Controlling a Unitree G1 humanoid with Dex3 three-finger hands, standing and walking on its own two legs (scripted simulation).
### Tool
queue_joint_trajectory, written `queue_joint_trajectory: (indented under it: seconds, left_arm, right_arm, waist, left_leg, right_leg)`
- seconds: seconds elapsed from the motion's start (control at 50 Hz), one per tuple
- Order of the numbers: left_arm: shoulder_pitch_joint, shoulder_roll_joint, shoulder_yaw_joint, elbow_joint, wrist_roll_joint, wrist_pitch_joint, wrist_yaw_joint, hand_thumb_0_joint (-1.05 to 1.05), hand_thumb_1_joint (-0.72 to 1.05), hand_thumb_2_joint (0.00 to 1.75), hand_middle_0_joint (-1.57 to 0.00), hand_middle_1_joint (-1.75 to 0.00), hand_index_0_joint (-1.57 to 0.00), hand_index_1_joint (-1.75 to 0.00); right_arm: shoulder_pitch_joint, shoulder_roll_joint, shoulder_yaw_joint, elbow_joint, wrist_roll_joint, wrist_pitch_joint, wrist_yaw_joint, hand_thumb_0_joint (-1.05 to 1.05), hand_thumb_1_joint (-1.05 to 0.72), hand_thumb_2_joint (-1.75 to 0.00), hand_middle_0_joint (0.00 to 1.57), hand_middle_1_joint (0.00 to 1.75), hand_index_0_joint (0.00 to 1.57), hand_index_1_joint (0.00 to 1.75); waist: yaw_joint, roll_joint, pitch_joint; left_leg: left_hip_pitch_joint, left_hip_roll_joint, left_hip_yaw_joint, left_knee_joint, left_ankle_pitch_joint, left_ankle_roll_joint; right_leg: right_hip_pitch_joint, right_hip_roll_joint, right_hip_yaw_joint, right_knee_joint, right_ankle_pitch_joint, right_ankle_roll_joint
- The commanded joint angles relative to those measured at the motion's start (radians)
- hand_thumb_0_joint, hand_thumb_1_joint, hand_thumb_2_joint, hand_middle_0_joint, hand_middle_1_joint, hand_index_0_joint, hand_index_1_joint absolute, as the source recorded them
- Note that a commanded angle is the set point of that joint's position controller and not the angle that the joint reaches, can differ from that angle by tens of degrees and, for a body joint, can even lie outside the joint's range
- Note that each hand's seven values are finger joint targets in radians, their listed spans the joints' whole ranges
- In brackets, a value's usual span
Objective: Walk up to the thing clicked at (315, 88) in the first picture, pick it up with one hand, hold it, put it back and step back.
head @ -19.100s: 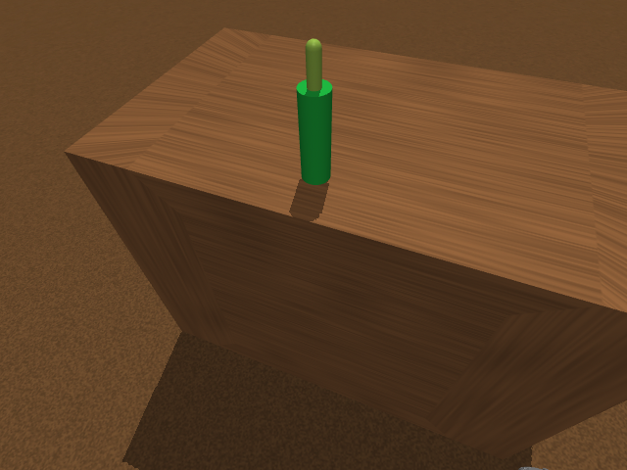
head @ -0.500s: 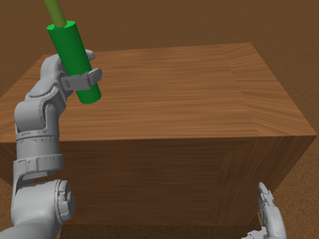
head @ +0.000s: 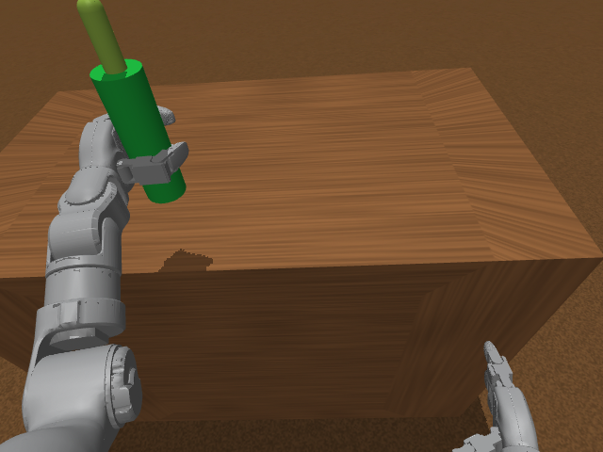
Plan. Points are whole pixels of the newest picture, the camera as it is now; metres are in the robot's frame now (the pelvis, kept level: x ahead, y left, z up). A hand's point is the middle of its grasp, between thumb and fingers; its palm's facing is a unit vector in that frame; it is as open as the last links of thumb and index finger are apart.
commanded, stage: crouch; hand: left
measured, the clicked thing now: (134, 113) +0.43 +0.18 +0.27
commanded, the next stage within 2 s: lower in 0.34 s
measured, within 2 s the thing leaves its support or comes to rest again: rests again in 1.42 s
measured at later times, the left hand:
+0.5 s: hand (170, 153) +0.45 +0.17 +0.20, palm faces +0.12 -0.99 -0.02, open 7.2 cm
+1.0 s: hand (185, 178) +0.46 +0.17 +0.15, palm faces +0.11 -0.99 -0.02, open 7.2 cm
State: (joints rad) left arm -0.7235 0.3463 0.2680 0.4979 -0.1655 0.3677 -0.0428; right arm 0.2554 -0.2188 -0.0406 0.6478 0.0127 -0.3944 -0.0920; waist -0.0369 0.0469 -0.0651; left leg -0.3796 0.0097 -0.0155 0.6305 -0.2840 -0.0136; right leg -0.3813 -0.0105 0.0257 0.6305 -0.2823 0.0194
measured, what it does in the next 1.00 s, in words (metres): stands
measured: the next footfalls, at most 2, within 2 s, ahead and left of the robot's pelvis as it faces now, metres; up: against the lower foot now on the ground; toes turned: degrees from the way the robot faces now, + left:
none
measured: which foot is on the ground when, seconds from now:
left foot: down 0.00-1.00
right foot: down 0.00-1.00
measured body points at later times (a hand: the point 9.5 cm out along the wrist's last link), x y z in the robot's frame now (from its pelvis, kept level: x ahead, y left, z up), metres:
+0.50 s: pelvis +0.01 +0.00 +0.00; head +0.01 -0.01 +0.45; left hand +0.44 +0.22 +0.20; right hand +0.16 -0.25 -0.06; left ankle +0.03 +0.13 -0.72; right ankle +0.03 -0.13 -0.72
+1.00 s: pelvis +0.01 +0.00 +0.00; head +0.03 +0.00 +0.45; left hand +0.45 +0.22 +0.15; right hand +0.16 -0.25 -0.07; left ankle +0.03 +0.13 -0.72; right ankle +0.03 -0.13 -0.72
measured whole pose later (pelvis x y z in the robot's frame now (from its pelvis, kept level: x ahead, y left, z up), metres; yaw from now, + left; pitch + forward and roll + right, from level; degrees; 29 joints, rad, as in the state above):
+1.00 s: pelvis +0.01 +0.00 +0.00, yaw +0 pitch +5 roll -1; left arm -0.73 0.34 0.26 0.82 -0.14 -0.01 -0.03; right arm 0.22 -0.20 -0.01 0.59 0.00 -0.23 -0.07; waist -0.09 0.02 -0.05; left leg -0.43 0.02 -0.02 0.62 -0.28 -0.02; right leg -0.42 0.00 0.03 0.59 -0.26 0.02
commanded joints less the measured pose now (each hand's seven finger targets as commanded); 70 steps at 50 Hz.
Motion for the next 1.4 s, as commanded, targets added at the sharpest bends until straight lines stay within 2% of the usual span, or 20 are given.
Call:
queue_joint_trajectory:
  seconds: [0.0, 0.04, 0.2, 0.3, 0.42, 0.48, 0.58, 0.6, 0.72, 0.86, 0.88, 0.98, 1.04, 1.06, 1.08, 1.14, 1.22, 1.28, 1.3, 1.38]
  left_arm:
    - [-0.663, 0.299, 0.092, -0.327, -0.022, -0.163, 0.001, 0.0, 0.34, 1.36, -1.38, -1.5, -1.4, -1.5]
    - [-0.67, 0.258, 0.059, -0.312, -0.016, -0.175, -0.002, 0.0, 0.36, 1.38, -1.38, -1.5, -1.39, -1.51]
    - [-0.645, 0.281, 0.079, -0.219, -0.012, -0.217, 0.0, 0.0, 0.37, 1.39, -1.4, -1.53, -1.42, -1.53]
    - [-0.656, 0.264, 0.063, -0.213, -0.01, -0.248, -0.008, 0.0, 0.41, 1.4, -1.39, -1.52, -1.4, -1.52]
    - [-0.679, 0.283, 0.072, -0.172, -0.002, -0.278, 0.003, 0.0, 0.39, 1.41, -1.38, -1.52, -1.4, -1.52]
    - [-0.641, 0.264, 0.061, -0.098, 0.003, -0.286, 0.001, 0.0, 0.37, 1.38, -1.4, -1.53, -1.42, -1.54]
    - [-0.646, 0.235, 0.042, -0.088, 0.001, -0.337, -0.002, 0.0, 0.43, 1.4, -1.41, -1.54, -1.42, -1.54]
    - [-0.645, 0.277, 0.065, -0.081, 0.003, -0.348, 0.001, 0.0, 0.43, 1.38, -1.4, -1.52, -1.41, -1.53]
    - [-0.667, 0.29, 0.069, -0.084, -0.002, -0.425, 0.007, 0.0, 0.45, 1.37, -1.39, -1.51, -1.4, -1.51]
    - [-0.628, 0.265, 0.053, -0.013, 0.005, -0.476, 0.01, 0.0, 0.42, 1.38, -1.37, -1.5, -1.39, -1.51]
    - [-0.621, 0.255, 0.051, -0.001, 0.005, -0.486, 0.01, 0.0, 0.41, 1.38, -1.37, -1.5, -1.39, -1.51]
    - [-0.625, 0.262, 0.049, 0.026, 0.006, -0.513, 0.006, 0.0, 0.42, 1.37, -1.37, -1.5, -1.38, -1.5]
    - [-0.633, 0.245, 0.034, 0.035, 0.002, -0.534, -0.001, 0.0, 0.41, 1.37, -1.38, -1.5, -1.4, -1.51]
    - [-0.639, 0.283, 0.059, 0.041, 0.002, -0.543, 0.001, 0.0, 0.41, 1.37, -1.39, -1.51, -1.4, -1.51]
    - [-0.647, 0.252, 0.037, 0.031, -0.002, -0.552, -0.005, 0.0, 0.4, 1.35, -1.38, -1.5, -1.39, -1.5]
    - [-0.645, 0.286, 0.059, 0.04, 0.003, -0.57, -0.006, 0.0, 0.41, 1.34, -1.36, -1.48, -1.37, -1.48]
    - [-0.629, 0.271, 0.053, 0.068, 0.002, -0.586, -0.008, 0.0, 0.4, 1.36, -1.36, -1.48, -1.37, -1.48]
    - [-0.629, 0.268, 0.054, 0.057, 0.001, -0.595, -0.005, 0.0, 0.39, 1.35, -1.36, -1.48, -1.37, -1.48]
    - [-0.603, 0.297, 0.079, 0.087, -0.001, -0.596, -0.002, 0.0, 0.37, 1.36, -1.35, -1.48, -1.36, -1.49]
    - [-0.599, 0.273, 0.06, 0.081, 0.01, -0.605, -0.004, 0.0, 0.39, 1.34, -1.34, -1.46, -1.35, -1.47]
  right_arm:
    - [-0.09, -0.126, -0.053, -0.166, 0.008, -0.062, -0.003, 0.0, 0.57, -0.05, 0.05, 0.05, 0.05, 0.05]
    - [-0.096, -0.088, -0.015, -0.167, 0.008, -0.057, 0.001, 0.0, 0.57, -0.05, 0.05, 0.05, 0.05, 0.05]
    - [-0.082, -0.129, -0.049, -0.181, 0.005, -0.038, 0.003, 0.0, 0.56, -0.05, 0.05, 0.05, 0.05, 0.05]
    - [-0.093, -0.083, -0.006, -0.179, 0.005, -0.023, 0.011, 0.0, 0.57, -0.05, 0.05, 0.05, 0.05, 0.05]
    - [-0.079, -0.115, -0.035, -0.19, 0.004, 0.001, 0.009, 0.0, 0.57, -0.05, 0.05, 0.05, 0.05, 0.05]
    - [-0.073, -0.094, -0.024, -0.129, 0.005, 0.011, 0.013, 0.0, 0.56, -0.05, 0.05, 0.05, 0.05, 0.05]
    - [-0.1, -0.095, -0.01, -0.167, 0.003, 0.024, 0.02, 0.0, 0.56, -0.05, 0.05, 0.05, 0.05, 0.05]
    - [-0.121, -0.117, -0.029, -0.179, 0.004, 0.03, 0.016, 0.0, 0.56, -0.05, 0.05, 0.05, 0.05, 0.05]
    - [-0.126, -0.122, -0.034, -0.193, 0.002, 0.059, 0.012, 0.0, 0.55, -0.05, 0.05, 0.05, 0.05, 0.05]
    - [-0.072, -0.105, -0.02, -0.198, -0.001, 0.101, 0.011, 0.0, 0.55, -0.05, 0.05, 0.05, 0.05, 0.05]
    - [-0.089, -0.071, 0.01, -0.195, 0.001, 0.107, 0.018, 0.0, 0.55, -0.05, 0.05, 0.05, 0.05, 0.05]
    - [-0.073, -0.11, -0.032, -0.193, -0.001, 0.127, 0.019, 0.0, 0.55, -0.05, 0.05, 0.05, 0.05, 0.05]
    - [-0.109, -0.11, -0.027, -0.243, -0.001, 0.132, 0.019, 0.0, 0.54, -0.05, 0.05, 0.05, 0.05, 0.05]
    - [-0.097, -0.121, -0.037, -0.237, -0.002, 0.139, 0.017, 0.0, 0.54, -0.05, 0.05, 0.05, 0.05, 0.05]
    - [-0.093, -0.08, -0.002, -0.242, -0.001, 0.142, 0.02, 0.0, 0.54, -0.05, 0.05, 0.05, 0.05, 0.05]
    - [-0.089, -0.117, -0.03, -0.28, -0.006, 0.153, 0.018, 0.0, 0.54, -0.05, 0.05, 0.05, 0.05, 0.05]
    - [-0.087, -0.113, -0.03, -0.298, -0.004, 0.166, 0.018, 0.0, 0.54, -0.05, 0.05, 0.05, 0.05, 0.05]
    - [-0.069, -0.073, 0.002, -0.299, -0.005, 0.175, 0.024, 0.0, 0.53, -0.06, 0.05, 0.05, 0.05, 0.05]
    - [-0.067, -0.113, -0.031, -0.327, -0.004, 0.178, 0.022, 0.0, 0.53, -0.06, 0.05, 0.05, 0.05, 0.05]
    - [-0.055, -0.098, -0.028, -0.337, -0.005, 0.192, 0.024, 0.0, 0.53, -0.06, 0.05, 0.05, 0.05, 0.05]
  waist:
    - [0.002, 0.012, -0.383]
    - [0.003, 0.025, -0.37]
    - [-0.014, -0.006, -0.375]
    - [-0.007, 0.006, -0.384]
    - [-0.026, 0.008, -0.398]
    - [-0.023, -0.004, -0.325]
    - [-0.031, -0.006, -0.394]
    - [-0.025, 0.0, -0.402]
    - [-0.028, -0.002, -0.43]
    - [-0.055, 0.013, -0.41]
    - [-0.044, 0.037, -0.397]
    - [-0.061, 0.045, -0.4]
    - [-0.056, 0.016, -0.407]
    - [-0.058, 0.019, -0.412]
    - [-0.058, 0.039, -0.427]
    - [-0.061, 0.031, -0.486]
    - [-0.066, 0.016, -0.437]
    - [-0.054, 0.034, -0.467]
    - [-0.062, 0.019, -0.469]
    - [-0.066, 0.036, -0.457]
  left_leg:
    - [0.211, -0.018, 0.015, -0.063, 0.207, 0.026]
    - [0.215, -0.017, 0.014, -0.064, 0.216, 0.024]
    - [0.216, -0.016, 0.016, -0.071, 0.217, 0.027]
    - [0.207, -0.02, 0.022, -0.07, 0.247, 0.028]
    - [0.22, -0.015, 0.02, -0.081, 0.241, 0.026]
    - [0.173, -0.019, 0.024, -0.089, 0.199, 0.031]
    - [0.205, -0.009, 0.016, -0.089, 0.218, 0.026]
    - [0.197, -0.014, 0.02, -0.082, 0.23, 0.026]
    - [0.185, -0.01, 0.018, -0.076, 0.224, 0.027]
    - [0.186, -0.007, 0.022, -0.058, 0.248, 0.029]
    - [0.178, -0.005, 0.021, -0.059, 0.242, 0.025]
    - [0.172, 0.005, 0.014, -0.058, 0.204, 0.022]
    - [0.143, 0.005, 0.011, -0.053, 0.176, 0.025]
    - [0.138, 0.005, 0.012, -0.045, 0.173, 0.026]
    - [0.141, 0.0, 0.018, -0.034, 0.183, 0.027]
    - [0.154, 0.005, 0.015, -0.006, 0.254, 0.028]
    - [0.126, 0.004, 0.014, -0.005, 0.188, 0.028]
    - [0.101, 0.001, 0.017, 0.014, 0.202, 0.029]
    - [0.1, 0.001, 0.019, 0.022, 0.222, 0.031]
    - [0.079, -0.001, 0.021, 0.037, 0.209, 0.03]
  right_leg:
    - [0.08, 0.016, -0.058, -0.088, 0.22, -0.012]
    - [0.068, 0.017, -0.058, -0.087, 0.226, -0.014]
    - [0.085, 0.018, -0.058, -0.101, 0.233, -0.012]
    - [0.099, 0.016, -0.054, -0.1, 0.271, -0.009]
    - [0.103, 0.016, -0.054, -0.111, 0.267, -0.011]
    - [0.083, 0.015, -0.05, -0.121, 0.231, -0.01]
    - [0.081, 0.024, -0.058, -0.115, 0.241, -0.014]
    - [0.094, 0.019, -0.053, -0.116, 0.254, -0.013]
    - [0.116, 0.019, -0.051, -0.109, 0.253, -0.012]
    - [0.085, 0.018, -0.048, -0.102, 0.281, -0.013]
    - [0.069, 0.02, -0.049, -0.1, 0.267, -0.018]
    - [0.031, 0.027, -0.053, -0.092, 0.231, -0.023]
    - [0.044, 0.026, -0.052, -0.086, 0.208, -0.021]
    - [0.031, 0.026, -0.049, -0.082, 0.206, -0.02]
    - [0.037, 0.021, -0.043, -0.077, 0.219, -0.018]
    - [0.045, 0.022, -0.044, -0.052, 0.276, -0.018]
    - [0.005, 0.025, -0.046, -0.046, 0.217, -0.02]
    - [0.017, 0.022, -0.043, -0.031, 0.233, -0.018]
    - [0.021, 0.021, -0.04, -0.027, 0.254, -0.017]
    - [-0.009, 0.021, -0.036, -0.013, 0.245, -0.017]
